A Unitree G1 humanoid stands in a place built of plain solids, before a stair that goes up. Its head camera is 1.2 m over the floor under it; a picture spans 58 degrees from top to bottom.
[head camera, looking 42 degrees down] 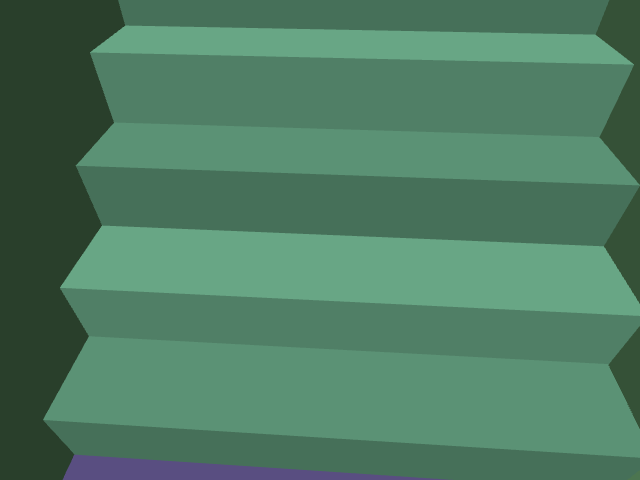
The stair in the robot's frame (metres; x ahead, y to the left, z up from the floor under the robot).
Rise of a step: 0.20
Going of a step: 0.24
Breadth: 1.40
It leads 4 degrees to the right of straight ahead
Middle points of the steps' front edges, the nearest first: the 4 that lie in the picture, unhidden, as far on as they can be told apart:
0.43 -0.04 0.20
0.67 -0.06 0.40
0.90 -0.07 0.60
1.14 -0.09 0.80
